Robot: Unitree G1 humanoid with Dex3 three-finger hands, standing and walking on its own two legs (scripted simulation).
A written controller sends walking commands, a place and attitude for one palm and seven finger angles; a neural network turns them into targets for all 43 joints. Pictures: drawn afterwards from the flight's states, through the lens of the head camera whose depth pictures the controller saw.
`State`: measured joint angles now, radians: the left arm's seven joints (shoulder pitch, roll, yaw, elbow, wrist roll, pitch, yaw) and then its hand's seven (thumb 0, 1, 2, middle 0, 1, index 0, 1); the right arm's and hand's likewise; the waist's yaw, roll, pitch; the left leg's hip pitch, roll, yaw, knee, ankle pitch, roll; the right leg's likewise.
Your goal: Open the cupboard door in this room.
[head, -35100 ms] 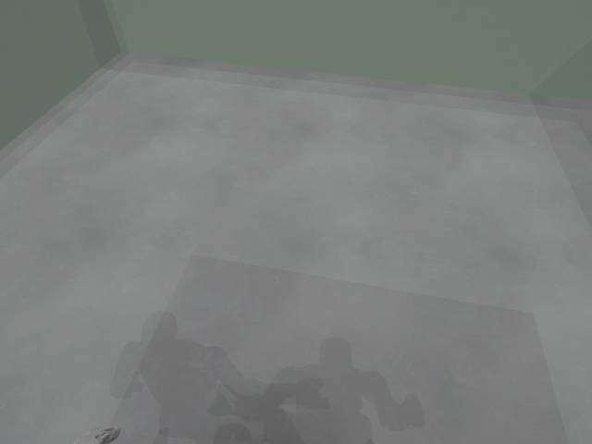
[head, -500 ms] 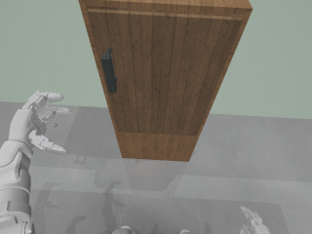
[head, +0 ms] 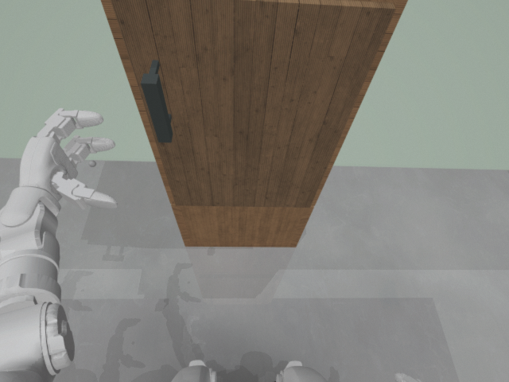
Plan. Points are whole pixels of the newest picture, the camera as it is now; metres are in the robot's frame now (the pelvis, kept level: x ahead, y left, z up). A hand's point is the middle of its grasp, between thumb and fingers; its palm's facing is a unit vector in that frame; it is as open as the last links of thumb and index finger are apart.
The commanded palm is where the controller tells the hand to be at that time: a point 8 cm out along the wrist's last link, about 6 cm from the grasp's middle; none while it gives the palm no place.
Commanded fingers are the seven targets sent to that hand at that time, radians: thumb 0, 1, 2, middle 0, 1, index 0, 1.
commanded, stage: move the hooked fingers beside the handle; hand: left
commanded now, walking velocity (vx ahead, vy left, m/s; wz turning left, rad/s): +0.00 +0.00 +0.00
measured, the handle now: (160, 103) +0.57 +0.17 +0.07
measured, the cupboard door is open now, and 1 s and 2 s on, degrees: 0 0 0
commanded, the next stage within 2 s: slide the fingers in behind the handle in 1.44 s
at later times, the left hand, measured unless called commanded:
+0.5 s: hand (115, 133) +0.48 +0.22 +0.08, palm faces -0.02 -1.00 +0.00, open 14.0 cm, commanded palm +0.48 +0.27 +0.08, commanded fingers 0.00 -0.50 0.30 -0.30 -1.20 -0.30 -1.20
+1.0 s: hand (119, 122) +0.52 +0.23 +0.07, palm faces -0.01 -1.00 +0.00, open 13.9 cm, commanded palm +0.50 +0.27 +0.07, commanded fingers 0.00 -0.50 0.30 -0.30 -1.20 -0.30 -1.20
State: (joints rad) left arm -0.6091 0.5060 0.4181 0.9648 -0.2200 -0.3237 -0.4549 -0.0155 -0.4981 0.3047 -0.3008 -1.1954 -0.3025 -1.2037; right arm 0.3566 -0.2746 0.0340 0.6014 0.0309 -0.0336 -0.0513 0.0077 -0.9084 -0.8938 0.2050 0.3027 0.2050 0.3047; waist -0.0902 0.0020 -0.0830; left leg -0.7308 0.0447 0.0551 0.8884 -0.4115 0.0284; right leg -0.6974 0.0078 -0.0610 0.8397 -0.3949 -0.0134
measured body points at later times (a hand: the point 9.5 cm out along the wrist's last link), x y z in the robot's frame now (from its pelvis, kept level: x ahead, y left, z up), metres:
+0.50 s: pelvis -0.01 +0.00 -0.01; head +0.10 +0.02 +0.43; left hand +0.48 +0.28 +0.08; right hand +0.01 -0.27 -0.12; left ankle +0.01 +0.10 -0.69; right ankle +0.00 -0.11 -0.69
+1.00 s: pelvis +0.01 +0.00 -0.01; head +0.15 +0.03 +0.41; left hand +0.51 +0.28 +0.07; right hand -0.03 -0.26 -0.11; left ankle +0.01 +0.10 -0.69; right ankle +0.00 -0.12 -0.69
